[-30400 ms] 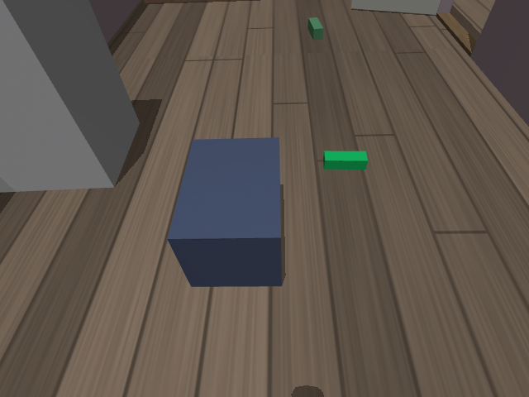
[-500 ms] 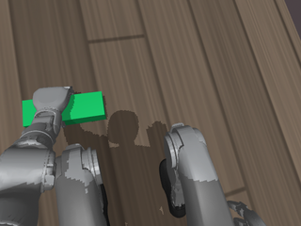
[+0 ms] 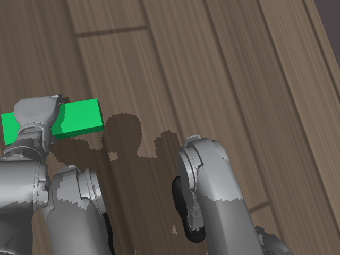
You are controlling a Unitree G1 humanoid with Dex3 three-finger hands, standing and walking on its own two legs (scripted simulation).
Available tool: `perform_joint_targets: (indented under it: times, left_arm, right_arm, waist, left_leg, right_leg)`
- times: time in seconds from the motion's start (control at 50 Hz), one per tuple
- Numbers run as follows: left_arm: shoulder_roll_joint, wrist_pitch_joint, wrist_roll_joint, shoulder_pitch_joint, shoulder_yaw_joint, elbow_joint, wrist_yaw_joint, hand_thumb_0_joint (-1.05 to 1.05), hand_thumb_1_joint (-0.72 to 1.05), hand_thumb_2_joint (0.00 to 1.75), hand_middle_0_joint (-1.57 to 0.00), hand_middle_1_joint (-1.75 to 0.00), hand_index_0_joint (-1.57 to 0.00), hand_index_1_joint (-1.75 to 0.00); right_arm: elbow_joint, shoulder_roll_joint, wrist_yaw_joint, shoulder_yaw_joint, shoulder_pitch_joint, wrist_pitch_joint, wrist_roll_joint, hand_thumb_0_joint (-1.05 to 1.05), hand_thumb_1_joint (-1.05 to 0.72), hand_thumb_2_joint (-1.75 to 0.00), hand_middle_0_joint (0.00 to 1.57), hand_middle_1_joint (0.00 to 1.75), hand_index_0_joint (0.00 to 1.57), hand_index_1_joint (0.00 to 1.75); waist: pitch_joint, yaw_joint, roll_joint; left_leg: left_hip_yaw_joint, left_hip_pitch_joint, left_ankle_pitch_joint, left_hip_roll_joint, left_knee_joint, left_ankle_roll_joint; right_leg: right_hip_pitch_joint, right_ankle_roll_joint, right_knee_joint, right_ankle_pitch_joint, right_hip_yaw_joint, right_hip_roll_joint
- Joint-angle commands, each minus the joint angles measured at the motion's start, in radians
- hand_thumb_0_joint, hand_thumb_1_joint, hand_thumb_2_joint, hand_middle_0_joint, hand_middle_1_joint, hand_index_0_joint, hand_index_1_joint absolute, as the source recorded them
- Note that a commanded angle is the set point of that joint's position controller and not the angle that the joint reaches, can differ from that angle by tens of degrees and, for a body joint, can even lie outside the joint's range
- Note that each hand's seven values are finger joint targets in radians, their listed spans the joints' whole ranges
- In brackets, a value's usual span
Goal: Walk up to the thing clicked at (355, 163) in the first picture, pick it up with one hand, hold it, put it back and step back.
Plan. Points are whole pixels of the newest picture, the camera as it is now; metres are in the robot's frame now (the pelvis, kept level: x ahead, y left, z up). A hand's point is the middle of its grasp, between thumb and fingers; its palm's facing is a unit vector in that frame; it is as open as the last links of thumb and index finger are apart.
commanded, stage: rest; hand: left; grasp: from above
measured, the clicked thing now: (57, 122) +0.44 +0.22 -0.27
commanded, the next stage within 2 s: open in 0.30 s
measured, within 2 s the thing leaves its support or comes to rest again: rests again in 0.02 s
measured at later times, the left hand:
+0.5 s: hand (47, 124) +0.43 +0.23 -0.24, palm faces -0.48 -0.05 -0.88, open 10.7 cm
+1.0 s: hand (48, 123) +0.43 +0.23 -0.24, palm faces -0.47 -0.04 -0.88, open 11.8 cm
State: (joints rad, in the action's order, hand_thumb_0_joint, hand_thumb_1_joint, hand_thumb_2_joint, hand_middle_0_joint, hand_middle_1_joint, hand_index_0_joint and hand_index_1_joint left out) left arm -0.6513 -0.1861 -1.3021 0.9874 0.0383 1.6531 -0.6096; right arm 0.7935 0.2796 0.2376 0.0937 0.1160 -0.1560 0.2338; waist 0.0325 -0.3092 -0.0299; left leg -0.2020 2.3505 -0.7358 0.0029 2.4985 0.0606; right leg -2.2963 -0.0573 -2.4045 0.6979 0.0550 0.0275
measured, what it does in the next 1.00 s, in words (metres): stands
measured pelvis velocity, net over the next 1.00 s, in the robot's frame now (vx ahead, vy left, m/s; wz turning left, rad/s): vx -0.01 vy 0.01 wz -0.07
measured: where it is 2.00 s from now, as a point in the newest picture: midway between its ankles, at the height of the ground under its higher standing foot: (149, 235)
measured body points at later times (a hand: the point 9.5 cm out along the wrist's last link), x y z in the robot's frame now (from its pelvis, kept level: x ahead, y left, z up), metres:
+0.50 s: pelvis -0.01 +0.00 -0.01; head +0.26 +0.08 +0.35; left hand +0.45 +0.23 -0.19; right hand +0.01 -0.26 -0.09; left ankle +0.06 +0.14 -0.27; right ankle +0.09 -0.13 -0.27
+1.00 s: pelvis -0.01 +0.01 +0.00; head +0.25 +0.09 +0.35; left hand +0.46 +0.23 -0.19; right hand +0.01 -0.25 -0.08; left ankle +0.06 +0.14 -0.27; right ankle +0.09 -0.13 -0.27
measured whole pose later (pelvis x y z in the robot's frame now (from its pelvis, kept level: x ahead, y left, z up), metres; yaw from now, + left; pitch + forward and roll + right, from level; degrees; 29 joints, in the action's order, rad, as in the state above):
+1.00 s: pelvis -0.01 +0.01 +0.00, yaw -4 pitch +29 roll -12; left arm -0.75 -0.17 -1.30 1.04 0.04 1.81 -0.73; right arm 0.81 0.32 0.36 0.17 0.11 -0.31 0.29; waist 0.10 -0.37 -0.07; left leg -0.26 2.34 -0.73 0.01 2.54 0.05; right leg -2.25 -0.07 -2.39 0.67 0.10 0.05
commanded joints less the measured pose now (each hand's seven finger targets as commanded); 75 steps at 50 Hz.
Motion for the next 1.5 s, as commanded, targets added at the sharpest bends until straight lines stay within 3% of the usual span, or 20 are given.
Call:
perform_joint_targets:
  times: [0.0, 0.04, 0.08, 0.12, 0.2, 0.36, 0.46, 0.5, 0.56, 0.86, 0.92, 0.94, 0.96, 1.12, 1.2, 1.24, 1.26, 1.42, 1.46, 1.48]
  left_arm:
    - [-0.186, -0.025, 0.006, 0.318, 0.040, -0.118, -0.074, 0.00, 0.74, 0.89, -1.08, -0.71, -1.08, -0.71]
    - [-0.171, -0.026, 0.003, 0.278, 0.048, -0.137, -0.095, 0.00, 0.77, 0.91, -1.10, -0.72, -1.10, -0.72]
    - [-0.164, -0.024, -0.004, 0.310, 0.030, -0.082, -0.106, 0.00, 0.78, 0.95, -1.10, -0.75, -1.10, -0.75]
    - [-0.167, -0.024, 0.005, 0.296, 0.034, -0.068, -0.114, 0.00, 0.75, 0.91, -1.08, -0.73, -1.08, -0.73]
    - [-0.190, -0.019, -0.005, 0.344, 0.031, -0.017, -0.117, 0.00, 0.71, 0.89, -1.05, -0.72, -1.05, -0.71]
    - [-0.207, -0.028, -0.001, 0.355, 0.013, 0.053, -0.127, 0.00, 0.75, 0.86, -1.06, -0.74, -1.07, -0.73]
    - [-0.230, -0.026, -0.005, 0.363, 0.010, 0.023, -0.144, 0.00, 0.40, 0.85, -0.73, -0.82, -0.75, -0.80]
    - [-0.213, -0.022, -0.005, 0.364, -0.003, 0.051, -0.140, 0.00, 0.24, 0.84, -0.63, -0.83, -0.66, -0.81]
    - [-0.229, -0.019, 0.001, 0.367, -0.002, 0.041, -0.147, 0.00, 0.07, 0.85, -0.52, -0.86, -0.54, -0.84]
    - [-0.228, 0.010, 0.011, 0.349, -0.003, 0.030, -0.173, 0.00, -0.22, 0.98, -0.26, -1.04, -0.28, -1.02]
    - [-0.233, 0.015, 0.017, 0.354, 0.006, 0.042, -0.167, 0.00, -0.26, 1.05, -0.24, -1.10, -0.26, -1.08]
    - [-0.242, 0.015, 0.020, 0.348, 0.007, 0.033, -0.166, 0.00, -0.27, 1.06, -0.23, -1.11, -0.25, -1.08]
    - [-0.222, 0.017, 0.018, 0.351, -0.002, 0.049, -0.159, 0.00, -0.28, 1.05, -0.22, -1.12, -0.24, -1.10]
    - [-0.236, 0.005, 0.031, 0.345, -0.005, 0.039, -0.135, 0.00, -0.35, 1.15, -0.14, -1.22, -0.17, -1.20]
    - [-0.247, 0.003, 0.034, 0.335, -0.007, 0.038, -0.131, 0.00, -0.37, 1.15, -0.13, -1.24, -0.15, -1.21]
    - [-0.263, 0.001, 0.034, 0.324, 0.007, 0.029, -0.136, 0.00, -0.38, 1.14, -0.12, -1.24, -0.14, -1.21]
    - [-0.244, 0.000, 0.034, 0.323, -0.006, 0.035, -0.131, 0.00, -0.37, 1.14, -0.12, -1.24, -0.14, -1.21]
    - [-0.249, -0.005, 0.035, 0.325, -0.006, 0.040, -0.134, 0.00, -0.37, 1.15, -0.12, -1.24, -0.14, -1.22]
    - [-0.272, -0.002, 0.033, 0.311, 0.020, 0.012, -0.142, 0.00, -0.38, 1.13, -0.11, -1.23, -0.13, -1.20]
    - [-0.249, 0.001, 0.028, 0.306, 0.008, 0.049, -0.139, 0.00, -0.36, 1.10, -0.11, -1.23, -0.14, -1.20]
  right_arm:
    - [0.012, 0.277, 0.008, -0.070, 0.232, -0.027, 0.009, 0.00, -0.90, -0.90, 0.20, 0.30, 0.20, 0.30]
    - [0.011, 0.280, 0.018, -0.073, 0.238, -0.031, 0.012, 0.00, -0.90, -0.90, 0.20, 0.30, 0.20, 0.30]
    - [0.007, 0.273, 0.032, -0.051, 0.215, -0.041, 0.018, 0.00, -0.90, -0.90, 0.20, 0.30, 0.20, 0.30]
    - [0.012, 0.283, 0.031, -0.058, 0.220, -0.039, 0.014, 0.00, -0.90, -0.90, 0.20, 0.30, 0.20, 0.30]
    - [0.022, 0.299, 0.044, -0.049, 0.233, -0.058, 0.028, 0.00, -0.90, -0.90, 0.20, 0.30, 0.20, 0.30]
    - [0.026, 0.311, 0.063, -0.018, 0.222, -0.084, 0.046, 0.00, -0.90, -0.90, 0.20, 0.30, 0.20, 0.30]
    - [0.034, 0.324, 0.068, -0.013, 0.217, -0.095, 0.053, 0.00, -0.89, -0.90, 0.20, 0.30, 0.20, 0.30]
    - [0.025, 0.324, 0.073, -0.005, 0.214, -0.102, 0.053, 0.00, -0.90, -0.90, 0.20, 0.30, 0.20, 0.30]
    - [0.026, 0.324, 0.074, -0.003, 0.200, -0.107, 0.051, 0.00, -0.90, -0.90, 0.20, 0.30, 0.20, 0.30]
    - [0.043, 0.345, 0.111, -0.009, 0.194, -0.153, 0.049, 0.00, -0.90, -0.90, 0.20, 0.30, 0.20, 0.30]
    - [0.034, 0.347, 0.119, 0.000, 0.213, -0.160, 0.048, 0.00, -0.90, -0.90, 0.20, 0.30, 0.20, 0.30]
    - [0.040, 0.352, 0.117, -0.007, 0.198, -0.161, 0.045, 0.00, -0.90, -0.90, 0.20, 0.30, 0.20, 0.30]
    - [0.038, 0.340, 0.120, 0.001, 0.211, -0.164, 0.045, 0.00, -0.90, -0.90, 0.20, 0.30, 0.20, 0.30]
    - [0.035, 0.348, 0.124, 0.008, 0.204, -0.174, 0.040, 0.00, -0.90, -0.90, 0.20, 0.30, 0.20, 0.30]
    - [0.022, 0.346, 0.118, 0.011, 0.199, -0.171, 0.032, 0.00, -0.90, -0.90, 0.20, 0.30, 0.20, 0.30]
    - [0.016, 0.357, 0.112, 0.001, 0.199, -0.163, 0.029, 0.00, -0.90, -0.90, 0.20, 0.30, 0.20, 0.30]
    - [0.018, 0.350, 0.112, 0.003, 0.195, -0.165, 0.032, 0.00, -0.90, -0.90, 0.20, 0.30, 0.20, 0.30]
    - [0.014, 0.343, 0.106, 0.009, 0.214, -0.152, 0.028, 0.00, -0.90, -0.90, 0.20, 0.30, 0.20, 0.30]
    - [0.014, 0.357, 0.098, -0.008, 0.210, -0.147, 0.022, 0.00, -0.90, -0.90, 0.20, 0.30, 0.20, 0.30]
    - [0.009, 0.344, 0.102, 0.003, 0.209, -0.147, 0.029, 0.00, -0.90, -0.90, 0.20, 0.30, 0.20, 0.30]
  waist:
    - [-0.700, -0.044, 0.344]
    - [-0.739, -0.042, 0.375]
    - [-0.690, -0.067, 0.340]
    - [-0.687, -0.061, 0.345]
    - [-0.643, -0.094, 0.323]
    - [-0.575, -0.110, 0.302]
    - [-0.593, -0.100, 0.347]
    - [-0.571, -0.118, 0.317]
    - [-0.565, -0.110, 0.328]
    - [-0.560, -0.112, 0.380]
    - [-0.582, -0.125, 0.372]
    - [-0.578, -0.112, 0.368]
    - [-0.571, -0.128, 0.366]
    - [-0.562, -0.122, 0.371]
    - [-0.539, -0.119, 0.342]
    - [-0.564, -0.099, 0.369]
    - [-0.557, -0.113, 0.343]
    - [-0.557, -0.119, 0.343]
    - [-0.586, -0.089, 0.365]
    - [-0.563, -0.104, 0.367]
  left_leg:
    - [0.141, -0.493, 0.236, 0.001, -0.222, -0.070]
    - [0.142, -0.535, 0.288, 0.005, -0.227, -0.062]
    - [0.140, -0.478, 0.265, 0.005, -0.204, -0.069]
    - [0.139, -0.464, 0.264, 0.006, -0.210, -0.071]
    - [0.129, -0.448, 0.236, 0.004, -0.195, -0.074]
    - [0.107, -0.411, 0.165, 0.007, -0.204, -0.074]
    - [0.100, -0.438, 0.177, 0.011, -0.216, -0.068]
    - [0.101, -0.427, 0.173, 0.010, -0.195, -0.072]
    - [0.101, -0.414, 0.159, 0.011, -0.197, -0.072]
    - [0.086, -0.458, 0.185, 0.022, -0.218, -0.058]
    - [0.089, -0.468, 0.228, 0.020, -0.200, -0.063]
    - [0.087, -0.463, 0.213, 0.021, -0.200, -0.063]
    - [0.089, -0.468, 0.227, 0.020, -0.197, -0.063]
    - [0.083, -0.467, 0.204, 0.020, -0.203, -0.065]
    - [0.091, -0.436, 0.176, 0.018, -0.201, -0.070]
    - [0.091, -0.447, 0.181, 0.019, -0.216, -0.067]
    - [0.089, -0.445, 0.177, 0.020, -0.202, -0.068]
    - [0.087, -0.443, 0.202, 0.023, -0.207, -0.069]
    - [0.085, -0.463, 0.204, 0.021, -0.228, -0.065]
    - [0.086, -0.458, 0.205, 0.021, -0.220, -0.064]
  right_leg:
    - [0.396, 0.074, 0.225, -0.296, 0.152, 0.032]
    - [0.431, 0.075, 0.208, -0.349, 0.159, 0.037]
    - [0.423, 0.068, 0.209, -0.341, 0.154, 0.043]
    - [0.430, 0.067, 0.223, -0.343, 0.152, 0.042]
    - [0.397, 0.067, 0.219, -0.313, 0.165, 0.039]
    - [0.385, 0.068, 0.232, -0.241, 0.181, 0.049]
    - [0.392, 0.073, 0.231, -0.246, 0.188, 0.055]
    - [0.384, 0.068, 0.231, -0.252, 0.189, 0.053]
    - [0.389, 0.070, 0.238, -0.236, 0.182, 0.056]
    - [0.397, 0.076, 0.231, -0.264, 0.194, 0.066]
    - [0.422, 0.070, 0.227, -0.313, 0.199, 0.065]
    - [0.410, 0.070, 0.230, -0.292, 0.197, 0.063]
    - [0.413, 0.068, 0.226, -0.311, 0.201, 0.062]
    - [0.413, 0.070, 0.225, -0.286, 0.204, 0.058]
    - [0.413, 0.069, 0.243, -0.259, 0.195, 0.060]
    - [0.428, 0.074, 0.243, -0.259, 0.192, 0.065]
    - [0.416, 0.071, 0.236, -0.257, 0.193, 0.062]
    - [0.436, 0.071, 0.238, -0.285, 0.191, 0.066]
    - [0.431, 0.076, 0.246, -0.276, 0.196, 0.066]
    - [0.413, 0.076, 0.233, -0.278, 0.201, 0.063]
